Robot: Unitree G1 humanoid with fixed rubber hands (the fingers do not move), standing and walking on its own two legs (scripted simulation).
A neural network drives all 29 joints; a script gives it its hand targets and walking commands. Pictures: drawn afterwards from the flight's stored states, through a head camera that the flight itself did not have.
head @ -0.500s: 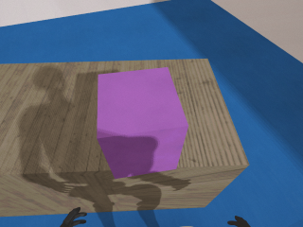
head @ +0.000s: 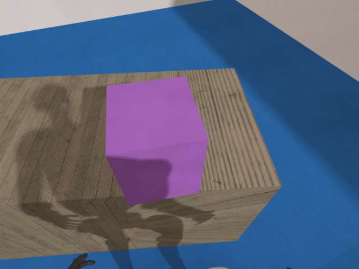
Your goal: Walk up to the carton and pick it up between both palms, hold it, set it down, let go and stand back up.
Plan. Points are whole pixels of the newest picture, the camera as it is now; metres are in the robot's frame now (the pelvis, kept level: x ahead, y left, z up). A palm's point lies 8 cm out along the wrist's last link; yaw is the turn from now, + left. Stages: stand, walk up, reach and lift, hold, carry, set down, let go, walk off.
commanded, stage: walk up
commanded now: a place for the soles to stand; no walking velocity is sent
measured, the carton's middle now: (156, 143) +0.41 +0.07 +0.01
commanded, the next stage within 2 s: reach and lift in 0.80 s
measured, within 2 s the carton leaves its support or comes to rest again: neither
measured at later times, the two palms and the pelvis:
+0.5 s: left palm out of the picture +0.06 +0.26 -0.12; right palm out of the picture +0.03 -0.26 -0.12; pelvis -0.01 +0.01 +0.00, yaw -1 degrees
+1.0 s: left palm (76, 267) +0.15 +0.25 -0.13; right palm out of the picture +0.12 -0.25 -0.14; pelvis -0.03 +0.01 -0.03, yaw +3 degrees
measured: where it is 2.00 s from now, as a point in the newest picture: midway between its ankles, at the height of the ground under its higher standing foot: outside the picture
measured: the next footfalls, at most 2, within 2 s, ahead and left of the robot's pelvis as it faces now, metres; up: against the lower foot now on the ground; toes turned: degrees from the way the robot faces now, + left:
none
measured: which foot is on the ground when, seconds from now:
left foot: down 0.00-1.00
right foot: down 0.00-1.00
